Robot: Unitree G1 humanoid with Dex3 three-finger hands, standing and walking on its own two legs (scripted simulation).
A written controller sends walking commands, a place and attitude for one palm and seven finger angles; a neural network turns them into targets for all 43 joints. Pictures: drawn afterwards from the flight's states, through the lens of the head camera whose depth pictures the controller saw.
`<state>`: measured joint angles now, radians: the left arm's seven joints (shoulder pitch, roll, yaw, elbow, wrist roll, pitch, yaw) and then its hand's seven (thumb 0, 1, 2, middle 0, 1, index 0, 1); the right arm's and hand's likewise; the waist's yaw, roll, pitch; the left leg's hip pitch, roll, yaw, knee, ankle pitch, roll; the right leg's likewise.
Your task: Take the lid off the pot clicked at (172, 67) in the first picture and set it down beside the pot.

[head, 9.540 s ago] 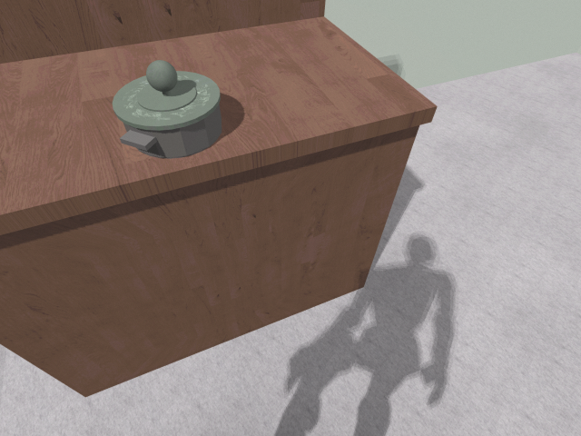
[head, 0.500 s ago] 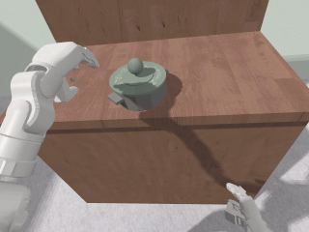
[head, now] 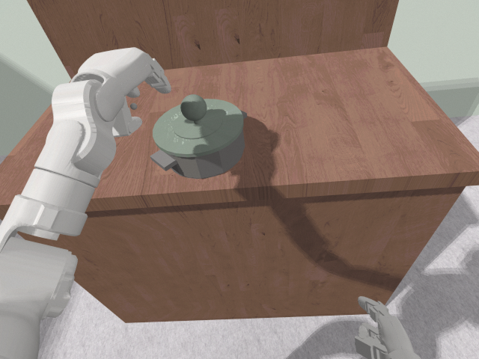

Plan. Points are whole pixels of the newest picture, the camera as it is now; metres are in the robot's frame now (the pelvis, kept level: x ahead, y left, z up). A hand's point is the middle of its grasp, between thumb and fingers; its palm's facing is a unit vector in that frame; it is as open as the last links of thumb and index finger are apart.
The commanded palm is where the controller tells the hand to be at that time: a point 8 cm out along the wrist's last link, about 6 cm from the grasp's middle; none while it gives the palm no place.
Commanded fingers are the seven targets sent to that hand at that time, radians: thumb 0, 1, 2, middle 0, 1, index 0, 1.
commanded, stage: move the open hand above the knob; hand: left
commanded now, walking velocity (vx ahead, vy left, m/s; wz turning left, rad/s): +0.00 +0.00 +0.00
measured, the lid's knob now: (193, 107) +0.52 +0.13 +0.17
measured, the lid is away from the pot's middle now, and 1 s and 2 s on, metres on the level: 0.00 0.00 0.00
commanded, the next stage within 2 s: lower the open fingers around the knob in 1.88 s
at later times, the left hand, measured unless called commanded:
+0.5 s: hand (174, 78) +0.47 +0.13 +0.27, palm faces -0.12 -0.05 -0.99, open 10.2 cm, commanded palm +0.44 +0.14 +0.32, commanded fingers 0.00 -0.45 1.74 -0.88 -0.08 -0.88 -0.08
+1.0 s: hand (189, 67) +0.51 +0.11 +0.26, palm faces -0.21 -0.08 -0.98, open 10.2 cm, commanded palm +0.48 +0.13 +0.32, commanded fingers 0.00 -0.45 1.74 -0.88 -0.08 -0.88 -0.08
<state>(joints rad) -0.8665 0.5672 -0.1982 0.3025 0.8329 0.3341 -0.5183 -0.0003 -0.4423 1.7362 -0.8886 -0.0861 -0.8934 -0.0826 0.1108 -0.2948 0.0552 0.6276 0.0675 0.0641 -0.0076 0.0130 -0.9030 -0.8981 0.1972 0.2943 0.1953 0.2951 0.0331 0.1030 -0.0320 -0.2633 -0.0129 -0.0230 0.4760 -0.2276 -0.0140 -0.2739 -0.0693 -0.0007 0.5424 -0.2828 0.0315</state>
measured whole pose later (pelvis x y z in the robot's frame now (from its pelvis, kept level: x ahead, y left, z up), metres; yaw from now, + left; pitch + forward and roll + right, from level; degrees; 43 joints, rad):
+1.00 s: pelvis +0.03 +0.01 +0.00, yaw -2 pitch +6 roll +2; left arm -1.33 0.41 -0.27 0.94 0.92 0.37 -0.49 0.00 -0.44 1.74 -0.88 -0.09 -0.89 -0.08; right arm 0.23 -0.29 0.05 0.71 0.04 0.05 -0.03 0.01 -0.90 -0.90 0.20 0.29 0.20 0.30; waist -0.06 0.07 -0.07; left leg -0.29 -0.01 0.02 0.41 -0.23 0.00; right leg -0.32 -0.07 0.04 0.48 -0.27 0.04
